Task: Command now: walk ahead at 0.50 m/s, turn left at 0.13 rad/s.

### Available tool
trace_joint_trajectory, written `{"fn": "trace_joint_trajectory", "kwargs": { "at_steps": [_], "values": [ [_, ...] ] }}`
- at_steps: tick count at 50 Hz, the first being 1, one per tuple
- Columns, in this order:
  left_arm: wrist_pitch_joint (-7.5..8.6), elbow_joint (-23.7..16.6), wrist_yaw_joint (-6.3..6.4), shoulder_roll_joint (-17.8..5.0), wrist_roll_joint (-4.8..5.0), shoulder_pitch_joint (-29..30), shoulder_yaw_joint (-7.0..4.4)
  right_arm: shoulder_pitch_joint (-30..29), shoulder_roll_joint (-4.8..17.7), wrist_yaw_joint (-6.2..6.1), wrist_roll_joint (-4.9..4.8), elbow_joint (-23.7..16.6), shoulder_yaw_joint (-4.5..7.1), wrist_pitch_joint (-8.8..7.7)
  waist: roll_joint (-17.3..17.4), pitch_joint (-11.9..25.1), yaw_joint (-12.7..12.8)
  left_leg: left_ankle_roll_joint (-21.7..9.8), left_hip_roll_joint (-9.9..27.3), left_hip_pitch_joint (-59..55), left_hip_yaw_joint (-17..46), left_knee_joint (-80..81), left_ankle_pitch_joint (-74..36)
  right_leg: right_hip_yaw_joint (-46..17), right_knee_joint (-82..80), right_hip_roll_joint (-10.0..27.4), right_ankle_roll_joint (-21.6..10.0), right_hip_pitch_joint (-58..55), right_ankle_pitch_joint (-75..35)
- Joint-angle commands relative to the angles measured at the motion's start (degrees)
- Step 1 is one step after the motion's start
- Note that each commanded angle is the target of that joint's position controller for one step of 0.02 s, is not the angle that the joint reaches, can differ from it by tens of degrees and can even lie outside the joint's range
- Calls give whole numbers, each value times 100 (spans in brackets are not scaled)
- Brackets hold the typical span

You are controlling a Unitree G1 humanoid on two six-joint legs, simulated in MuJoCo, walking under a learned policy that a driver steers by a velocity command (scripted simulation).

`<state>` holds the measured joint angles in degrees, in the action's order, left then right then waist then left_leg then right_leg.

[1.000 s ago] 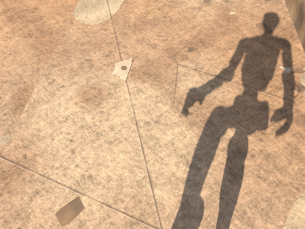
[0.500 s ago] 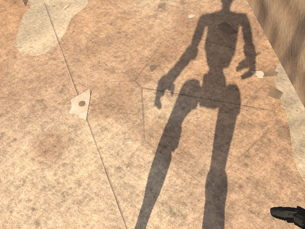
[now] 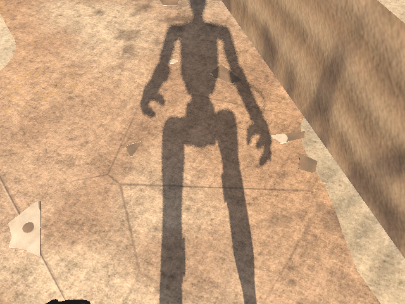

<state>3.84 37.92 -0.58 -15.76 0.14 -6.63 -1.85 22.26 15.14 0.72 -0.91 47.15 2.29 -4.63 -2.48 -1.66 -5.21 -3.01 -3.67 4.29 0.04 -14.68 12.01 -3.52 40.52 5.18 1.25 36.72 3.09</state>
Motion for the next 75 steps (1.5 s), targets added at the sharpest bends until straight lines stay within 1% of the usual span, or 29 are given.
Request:
{"fn": "trace_joint_trajectory", "kwargs": {
  "at_steps": [1,5,7,8,9,10,11,14,18,23,28,30,32,33,34,35,36,38,41,44,52,54,56,60,64,67,69,71,75],
  "values": [
    [167,-542,-77,-253,43,719,-43,91,1048,-51,-56,-244,239,-3,632,-82,3,-867,1371,282,985,399,-1443,187,-725,-283,56,-484,-586],
    [271,-587,-152,-510,70,737,-151,175,1166,-119,-73,-177,288,121,778,-27,229,-681,1610,-115,1420,-110,-1482,70,-1308,-412,-138,-1035,-106],
    [298,-315,-81,-843,25,-263,-331,63,1080,-128,-39,-211,253,145,722,563,795,-421,1235,217,1176,-1225,-2254,161,-1589,-412,-428,-2682,-53],
    [292,-202,-11,-1214,-85,-1245,-444,-86,759,-117,72,-404,131,115,309,1416,1256,-195,878,1168,938,-2778,-1351,-655,-1284,504,-807,-4291,-182],
    [193,-64,2,-1624,-111,-1680,-541,740,121,-106,23,-514,-57,31,-1233,2305,989,183,130,3215,348,-4743,1780,-2846,-1494,1933,-1650,-6209,432],
    [148,-21,-10,-1158,-47,-1781,-453,616,613,-114,-131,-457,53,-5,-1110,2230,1151,229,328,3892,756,-5581,2175,-3644,-2045,1943,-1746,-5945,1656],
    [141,-17,10,-846,-6,-1465,-357,49,974,-120,-204,-564,178,10,-663,1324,1173,228,570,4187,733,-5824,1674,-2823,-2215,1704,-1499,-5226,1837],
    [179,40,-8,-430,-81,-597,-223,-336,772,-111,-72,-687,218,151,-468,308,672,306,1038,3602,613,-5356,708,-1263,-2797,1100,-1248,-3385,767],
    [306,229,9,-596,-72,-396,-328,-477,457,-86,-42,-848,176,342,-235,4,452,436,1158,3456,567,-4815,205,-298,-3277,1082,-1329,-2770,-142],
    [259,437,72,-900,-44,-530,-417,-1218,351,82,-30,-1105,105,285,-29,-132,679,364,1097,3269,299,-3215,-1193,714,-3320,918,-1167,-2953,-530],
    [84,628,97,-1181,92,-764,-509,-1933,486,229,10,-1501,143,300,8,-360,836,95,896,3186,-101,-2272,-920,1164,-2832,1092,-912,-3643,-1448],
    [-12,613,149,-1347,178,-707,-558,-1619,691,260,73,-1541,263,316,-208,1,588,-86,511,2534,-427,-2134,-456,1333,-1916,1041,-727,-3845,-3278],
    [-57,566,175,-1186,224,-694,-498,-202,1204,167,78,-1191,563,349,48,818,-159,-428,33,474,-504,-1497,-1319,1583,228,592,-322,-3201,-3283],
    [-32,421,141,-652,-105,-1015,-320,113,1764,10,43,-1161,676,413,1382,1276,6,-837,1209,-1100,1070,-1669,-3689,1596,2171,96,67,-1566,728],
    [49,252,72,-424,-163,-1606,-163,-312,2131,30,165,-1542,646,356,2085,2435,495,-2246,2673,-2366,4012,-1238,-3932,587,4075,-862,350,21,3859],
    [73,332,45,-1049,-5,-1056,-301,-321,1639,109,126,-1659,550,337,833,2714,-16,-2012,2440,-2125,3608,-934,-3431,-247,4240,-532,250,144,3467],
    [61,160,66,-1044,116,-610,-297,-573,1409,123,92,-1614,475,296,704,1922,95,-1746,2161,-1465,2828,-881,-3107,-129,3956,-368,145,382,2964],
    [-44,227,223,-975,-40,-542,-300,-1051,1106,56,4,-1595,400,319,408,1029,460,-1336,1663,-6,2070,-702,-2780,-103,3121,-24,176,114,2315],
    [-211,334,255,-859,-73,-832,-286,-1338,1117,-23,174,-1663,393,341,649,1024,758,-1332,1449,1001,1689,-507,-3267,-18,2682,-140,279,-643,1962],
    [-268,347,297,-691,-89,-720,-221,-1277,1092,-114,132,-1548,375,356,650,1158,704,-1287,1393,1028,1487,-566,-3339,-12,1984,-185,402,-678,1603],
    [-315,349,177,-557,-20,-305,-146,-1403,600,-43,299,-1077,101,358,962,661,489,-943,1329,1464,1221,-430,-624,109,-323,-122,192,-2028,885],
    [-281,286,151,-695,-93,-295,-173,-1238,616,-35,225,-933,90,352,733,481,555,-595,1118,1334,1149,-734,-328,130,-1305,-176,-14,-2331,158],
    [-303,113,184,-1346,-71,-22,-310,-692,737,-104,290,-905,149,332,-352,462,34,-98,389,1366,586,-1335,451,-702,-1303,394,-452,-2304,-1179],
    [-343,86,132,-984,-9,-157,-308,-1263,583,-272,205,-1052,200,543,-912,307,339,127,110,1037,-7,-1924,440,-1517,-1815,507,-797,-1576,95],
    [-385,-97,185,-915,63,-161,-348,-1138,576,-234,199,-1089,309,564,-365,588,392,-87,468,653,175,-1540,55,-1248,-1184,107,-594,-1386,71],
    [-454,-251,165,-669,43,-301,-315,-1041,905,-248,213,-1079,432,551,1238,593,504,-1011,2141,178,1642,-611,-1434,-37,556,-627,-39,-497,1755],
    [-514,-309,122,-887,44,-170,-440,-1067,803,-306,226,-1184,376,450,879,599,402,-1600,2859,62,2009,-540,-2823,-96,2482,-357,138,21,3218],
    [-603,-301,121,-656,107,-167,-392,-1423,911,-325,142,-1191,417,411,658,396,540,-1224,2454,53,1227,-567,-2660,-125,2220,-100,211,147,2736],
    [-618,-473,-18,-451,147,27,-293,-1389,1075,-329,117,-1088,497,550,1104,596,357,-901,1953,166,75,-745,-2864,532,777,-278,243,-929,2091]
  ]
}}
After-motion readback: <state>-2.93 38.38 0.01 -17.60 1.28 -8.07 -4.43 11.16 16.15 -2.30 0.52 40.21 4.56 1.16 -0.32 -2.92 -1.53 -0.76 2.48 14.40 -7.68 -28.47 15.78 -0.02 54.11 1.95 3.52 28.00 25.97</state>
